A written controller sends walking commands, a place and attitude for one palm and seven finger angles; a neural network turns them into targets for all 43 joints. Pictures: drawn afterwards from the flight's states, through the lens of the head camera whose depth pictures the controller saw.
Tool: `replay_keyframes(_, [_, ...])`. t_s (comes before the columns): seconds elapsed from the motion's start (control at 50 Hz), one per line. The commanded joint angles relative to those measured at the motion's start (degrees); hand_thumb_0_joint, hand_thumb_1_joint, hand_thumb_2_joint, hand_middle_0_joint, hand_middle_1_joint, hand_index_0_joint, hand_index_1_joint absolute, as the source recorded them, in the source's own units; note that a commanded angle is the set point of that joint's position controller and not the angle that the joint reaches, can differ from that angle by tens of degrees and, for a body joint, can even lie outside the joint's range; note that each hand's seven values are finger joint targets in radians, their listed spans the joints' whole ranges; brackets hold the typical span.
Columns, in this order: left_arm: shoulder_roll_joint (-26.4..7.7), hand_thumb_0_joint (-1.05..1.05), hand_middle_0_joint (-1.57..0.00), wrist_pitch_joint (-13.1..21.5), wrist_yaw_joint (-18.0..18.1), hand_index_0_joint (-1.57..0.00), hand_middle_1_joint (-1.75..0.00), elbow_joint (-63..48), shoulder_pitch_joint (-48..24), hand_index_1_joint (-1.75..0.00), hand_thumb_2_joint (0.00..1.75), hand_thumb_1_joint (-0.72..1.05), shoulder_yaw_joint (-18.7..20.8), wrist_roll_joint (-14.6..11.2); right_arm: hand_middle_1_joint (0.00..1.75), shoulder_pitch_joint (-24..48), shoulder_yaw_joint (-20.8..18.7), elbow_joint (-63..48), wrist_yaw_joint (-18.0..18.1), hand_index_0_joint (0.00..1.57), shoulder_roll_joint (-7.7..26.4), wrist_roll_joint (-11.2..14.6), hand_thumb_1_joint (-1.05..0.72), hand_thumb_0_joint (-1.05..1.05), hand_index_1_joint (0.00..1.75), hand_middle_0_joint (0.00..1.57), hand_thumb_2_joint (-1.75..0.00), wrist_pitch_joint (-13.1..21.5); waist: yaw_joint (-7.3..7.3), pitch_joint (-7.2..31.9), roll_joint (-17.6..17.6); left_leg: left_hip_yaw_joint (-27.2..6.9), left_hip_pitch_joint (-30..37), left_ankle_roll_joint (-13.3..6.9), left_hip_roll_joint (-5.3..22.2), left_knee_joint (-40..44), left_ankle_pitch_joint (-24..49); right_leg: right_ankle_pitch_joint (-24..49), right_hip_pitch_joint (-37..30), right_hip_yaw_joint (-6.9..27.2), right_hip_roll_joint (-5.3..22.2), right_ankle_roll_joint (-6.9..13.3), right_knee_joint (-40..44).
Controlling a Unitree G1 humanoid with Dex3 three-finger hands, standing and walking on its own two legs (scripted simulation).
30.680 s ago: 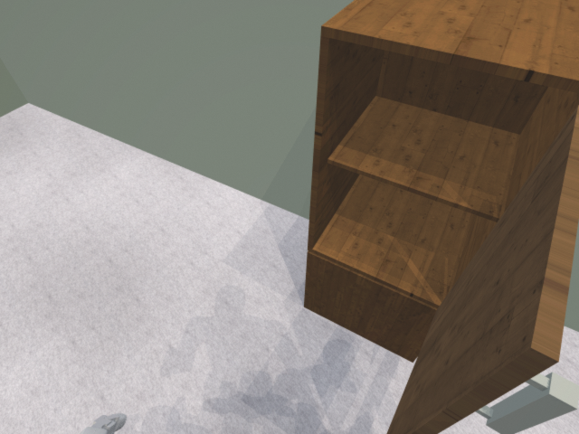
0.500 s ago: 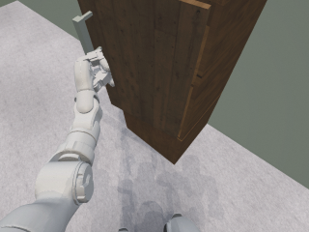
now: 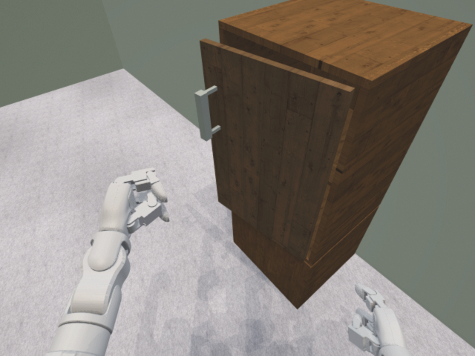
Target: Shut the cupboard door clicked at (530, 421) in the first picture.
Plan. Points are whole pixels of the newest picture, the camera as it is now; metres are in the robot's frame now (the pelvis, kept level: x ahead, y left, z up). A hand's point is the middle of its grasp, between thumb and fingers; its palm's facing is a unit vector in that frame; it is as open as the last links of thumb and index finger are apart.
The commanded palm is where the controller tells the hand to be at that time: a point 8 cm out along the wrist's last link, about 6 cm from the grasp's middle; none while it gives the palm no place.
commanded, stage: draw the hand back to the body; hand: left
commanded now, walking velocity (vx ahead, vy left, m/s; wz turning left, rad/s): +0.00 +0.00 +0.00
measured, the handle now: (209, 113) +0.68 +0.12 +0.06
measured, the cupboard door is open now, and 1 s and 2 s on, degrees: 9 9 9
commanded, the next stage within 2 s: step back with the hand held close in 0.94 s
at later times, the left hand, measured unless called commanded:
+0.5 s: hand (41, 249) +0.22 +0.27 +0.15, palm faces +0.42 -0.83 -0.37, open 5.6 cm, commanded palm +0.16 +0.31 +0.18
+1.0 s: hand (17, 254) +0.20 +0.28 +0.17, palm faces +0.49 -0.79 -0.38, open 7.4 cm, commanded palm +0.15 +0.32 +0.18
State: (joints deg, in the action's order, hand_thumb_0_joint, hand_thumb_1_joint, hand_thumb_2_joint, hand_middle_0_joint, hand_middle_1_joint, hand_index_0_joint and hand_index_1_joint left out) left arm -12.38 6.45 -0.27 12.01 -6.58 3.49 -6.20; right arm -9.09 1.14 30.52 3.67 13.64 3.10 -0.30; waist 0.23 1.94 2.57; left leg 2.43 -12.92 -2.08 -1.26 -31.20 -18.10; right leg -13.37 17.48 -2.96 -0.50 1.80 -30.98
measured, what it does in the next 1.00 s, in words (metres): stands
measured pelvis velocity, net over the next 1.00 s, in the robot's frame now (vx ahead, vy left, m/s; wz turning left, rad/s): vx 0.01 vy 0.01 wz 0.02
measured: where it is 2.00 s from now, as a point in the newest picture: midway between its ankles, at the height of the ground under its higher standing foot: outside the picture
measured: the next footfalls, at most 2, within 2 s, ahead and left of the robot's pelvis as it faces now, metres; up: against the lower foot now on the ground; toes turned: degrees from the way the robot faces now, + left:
right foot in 1.98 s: -0.07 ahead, -0.12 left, +0.00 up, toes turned +6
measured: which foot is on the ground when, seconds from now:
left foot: down 0.00-1.00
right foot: down 0.00-1.00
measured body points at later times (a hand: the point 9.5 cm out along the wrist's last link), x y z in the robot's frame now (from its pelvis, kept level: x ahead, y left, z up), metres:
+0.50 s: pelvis +0.02 +0.01 +0.01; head -0.01 -0.01 +0.46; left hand +0.19 +0.31 +0.17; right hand +0.20 -0.20 -0.09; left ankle -0.01 +0.10 -0.73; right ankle +0.04 -0.10 -0.73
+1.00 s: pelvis +0.01 +0.01 +0.01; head -0.02 -0.01 +0.46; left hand +0.16 +0.32 +0.20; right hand +0.20 -0.20 -0.07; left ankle -0.02 +0.10 -0.73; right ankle +0.04 -0.10 -0.73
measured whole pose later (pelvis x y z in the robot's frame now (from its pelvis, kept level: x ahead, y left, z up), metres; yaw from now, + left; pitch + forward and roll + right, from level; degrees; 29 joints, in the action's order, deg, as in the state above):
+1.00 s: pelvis +0.01 +0.01 +0.01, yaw +1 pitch -5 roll -1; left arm -19.3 4.7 6.4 -21.7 25.8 19.4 -3.9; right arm -11.8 1.1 36.1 4.0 12.5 0.5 5.0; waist 3.5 -0.3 4.3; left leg 1.2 -2.9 -2.7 -2.0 -24.1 -16.2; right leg -11.3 6.5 -3.9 0.0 0.8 -22.9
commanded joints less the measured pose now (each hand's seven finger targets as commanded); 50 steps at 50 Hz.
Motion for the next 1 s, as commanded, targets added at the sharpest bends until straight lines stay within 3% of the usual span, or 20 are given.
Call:
replay_keyframes(0.0, [-10.63, 0.00, -0.94, 2.04, 3.05, -0.94, -1.11, -23.25, -13.19, -1.11, 0.90, 0.90, 5.00, 0.90, 0.30, 4.27, -0.93, -7.25, 1.03, 0.20, 5.00, -0.77, -0.90, 0.00, 0.30, 0.20, -0.90, 1.54, 0.28, 8.66, -0.79, -1.97, 1.32, -0.11, 1.11, 8.65, 9.12, 6.85, -13.35, 3.37, 2.09, -0.30, 8.10])
replay_keyframes(0.04, [-10.21, 0.00, -0.89, 1.53, 3.89, -0.89, -1.05, -26.56, -12.35, -1.05, 0.90, 0.90, 4.48, 1.61, 0.30, 4.50, -0.37, -7.04, 1.00, 0.20, 4.66, -0.99, -0.90, 0.00, 0.30, 0.20, -0.90, 2.02, 0.13, 7.49, 3.57, -2.64, 3.48, 0.53, 1.18, 10.18, 10.06, 7.10, -13.04, 2.42, 1.64, 0.12, 8.65])
replay_keyframes(0.08, [-9.82, 0.00, -0.83, 1.13, 4.52, -0.83, -0.99, -29.68, -10.02, -0.99, 0.90, 0.90, 4.09, 2.03, 0.30, 4.51, -0.26, -6.90, 0.97, 0.20, 4.74, -1.35, -0.90, 0.00, 0.30, 0.20, -0.90, 2.74, 0.10, 6.80, 4.10, -3.39, 5.14, 0.81, 1.32, 11.23, 11.06, 7.25, -13.22, 1.73, 1.23, 0.31, 9.19])
replay_keyframes(0.12, [-9.46, 0.00, -0.78, 0.60, 4.76, -0.78, -0.93, -31.39, -4.89, -0.93, 0.90, 0.90, 3.97, 2.05, 0.30, 4.80, -0.20, -6.81, 0.92, 0.20, 4.90, -1.63, -0.90, 0.00, 0.30, 0.20, -0.90, 3.15, 0.42, 5.89, 3.06, -3.67, 5.84, 0.83, 1.57, 11.92, 12.20, 7.60, -13.90, 1.54, 1.15, 0.27, 9.91])
replay_keyframes(0.18, [-9.99, 0.00, -0.69, 0.08, 5.19, -0.69, -0.84, -32.86, 1.93, -0.84, 0.90, 0.90, 5.93, 2.12, 0.30, 5.10, -0.35, -6.56, 0.77, 0.20, 5.04, -1.98, -0.90, 0.00, 0.30, 0.20, -0.90, 3.15, 0.85, 4.51, -1.25, -4.05, 5.52, 1.03, 1.64, 12.70, 12.90, 8.04, -15.00, 0.93, 0.89, 0.14, 10.32])
replay_keyframes(0.3, [-15.61, 0.00, -0.53, -0.19, 5.47, -0.53, -0.66, -35.97, 16.50, -0.66, 0.90, 0.90, 15.31, 1.72, 0.30, 5.67, -1.09, -6.11, 0.43, 0.20, 5.19, -2.56, -0.90, 0.00, 0.30, 0.20, -0.90, 2.49, 2.83, 4.90, -3.18, -3.51, 4.13, 1.22, 1.71, 11.87, 18.01, 12.73, -18.81, 1.22, 1.40, -0.05, 10.27])
replay_keyframes(0.38, [-16.85, 0.00, -0.42, 0.62, 5.91, -0.42, -0.54, -41.70, 19.30, -0.54, 0.90, 0.90, 18.43, 1.67, 0.30, 6.16, -1.26, -6.17, 0.39, 0.20, 4.41, -2.40, -0.90, 0.00, 0.30, 0.20, -0.90, 3.04, 3.04, 4.34, 1.29, -3.56, 4.17, 1.66, 1.69, 11.81, 18.40, 12.11, -18.20, 0.98, 1.46, -0.09, 10.03])
replay_keyframes(0.4, [-17.95, 0.00, -0.39, 0.65, 6.03, -0.39, -0.51, -41.80, 21.35, -0.51, 0.90, 0.90, 19.83, 1.61, 0.30, 6.06, -1.40, -5.94, 0.39, 0.20, 4.82, -2.59, -0.90, 0.00, 0.30, 0.20, -0.90, 3.45, 3.20, 3.78, 0.22, -3.72, 3.43, 1.63, 1.74, 11.75, 18.50, 12.02, -18.38, 1.04, 1.51, -0.13, 10.28])
replay_keyframes(0.42, [-17.55, 0.00, -0.36, 0.90, 6.13, -0.36, -0.48, -44.24, 21.68, -0.48, 0.90, 0.90, 19.74, 1.63, 0.30, 6.11, -1.50, -6.18, 0.34, 0.20, 4.57, -2.37, -0.90, 0.00, 0.30, 0.20, -0.90, 3.79, 3.18, 4.44, 2.84, -3.73, 3.94, 1.85, 1.85, 11.69, 19.67, 12.40, -18.65, 1.11, 1.63, -0.09, 9.92])
replay_keyframes(0.46, [-18.18, 0.00, -0.31, 1.17, 6.59, -0.31, -0.42, -46.25, 23.70, -0.42, 0.90, 0.90, 21.15, 1.74, 0.30, 5.67, -1.76, -5.73, 0.28, 0.20, 4.68, -2.32, -0.90, 0.00, 0.30, 0.20, -0.90, 4.69, 3.09, 3.91, 4.62, -3.94, 4.37, 2.35, 2.07, 11.55, 20.66, 12.03, -17.69, 0.81, 1.47, -0.19, 9.84])
replay_keyframes(0.54, [-19.69, 0.00, -0.20, 1.34, 7.30, -0.20, -0.30, -46.29, 29.94, -0.30, 0.90, 0.90, 24.96, 1.49, 0.30, 5.02, -2.30, -5.15, 0.29, 0.20, 4.94, -2.27, -0.90, 0.00, 0.30, 0.20, -0.90, 5.96, 3.52, 1.57, 1.94, -4.10, 3.12, 2.51, 2.36, 11.76, 19.41, 10.45, -16.62, 0.48, 1.39, -0.25, 9.93])
replay_keyframes(0.6, [-15.34, 0.00, -0.20, 1.06, 7.01, -0.20, -0.30, -42.52, 27.89, -0.30, 0.90, 0.90, 20.45, 1.83, 0.30, 4.79, -2.59, -4.10, 0.33, 0.20, 5.67, -2.26, -0.90, 0.00, 0.30, 0.20, -0.90, 6.54, 2.21, -3.43, -0.54, -3.94, 2.52, 1.92, 2.46, 12.66, 14.48, 6.36, -12.50, 0.44, 1.53, -0.47, 11.08])
replay_keyframes(0.64, [-15.53, 0.00, -0.20, 1.11, 7.35, -0.20, -0.30, -41.62, 25.46, -0.30, 0.90, 0.90, 20.04, 2.08, 0.30, 4.54, -2.79, -3.77, 0.61, 0.20, 6.02, -2.12, -0.90, 0.00, 0.30, 0.20, -0.90, 6.63, 1.97, -4.26, -1.23, -4.17, 2.41, 1.50, 2.46, 13.08, 11.09, 3.46, -11.34, 0.63, 1.51, -0.57, 11.18])
replay_keyframes(0.7, [-16.61, 0.00, -0.20, 1.41, 7.71, -0.20, -0.30, -41.30, 24.03, -0.30, 0.90, 0.90, 20.69, 2.25, 0.30, 4.56, -2.79, -3.52, 1.03, 0.20, 6.29, -2.20, -0.90, 0.00, 0.30, 0.20, -0.90, 7.05, 2.32, -2.52, -1.38, -4.45, 2.87, 1.05, 2.13, 13.51, 8.36, 1.49, -11.99, 0.81, 1.65, -0.52, 11.35])
replay_keyframes(0.8, [-19.66, 0.00, -0.20, 2.19, 8.27, -0.20, -0.30, -45.88, 25.42, -0.30, 0.90, 0.90, 23.59, 2.39, 0.30, 5.12, -2.34, -3.63, 1.14, 0.20, 5.75, -2.70, -0.90, 0.00, 0.30, 0.20, -0.90, 8.18, 3.67, 3.44, 2.66, -4.38, 3.46, 1.33, 1.66, 12.67, 12.24, 5.43, -16.88, 1.29, 1.81, -0.13, 10.47])
replay_keyframes(0.82, [-18.72, 0.00, -0.20, 2.31, 8.19, -0.20, -0.30, -47.61, 25.29, -0.30, 0.90, 0.90, 22.88, 2.37, 0.30, 5.31, -2.22, -4.00, 1.09, 0.20, 5.18, -2.71, -0.90, 0.00, 0.30, 0.20, -0.90, 8.38, 3.61, 4.14, 4.03, -4.12, 3.75, 1.54, 1.60, 12.49, 13.67, 6.91, -17.54, 1.26, 2.02, -0.11, 10.10])
replay_keyframes(0.9, [-19.19, 0.00, -0.20, 1.79, 8.08, -0.20, -0.30, -45.94, 27.12, -0.30, 0.90, 0.90, 24.04, 2.44, 0.30, 5.21, -1.96, -3.30, 0.84, 0.20, 5.15, -2.87, -0.90, 0.00, 0.30, 0.20, -0.90, 8.62, 3.69, 0.32, 4.70, -4.24, 2.46, 2.28, 1.84, 12.50, 15.97, 8.49, -16.59, 0.90, 1.57, 0.14, 10.40])
replay_keyframes(0.98, [-17.18, 0.00, -0.20, 1.68, 7.52, -0.20, -0.30, -43.50, 27.40, -0.30, 0.90, 0.90, 22.86, 2.11, 0.30, 5.00, -2.20, -3.47, 0.53, 0.20, 4.89, -2.54, -0.90, 0.00, 0.30, 0.20, -0.90, 7.97, 3.22, -2.75, 1.16, -4.07, 2.27, 2.18, 2.33, 13.11, 14.04, 6.32, -14.24, 0.65, 1.27, -0.04, 10.72])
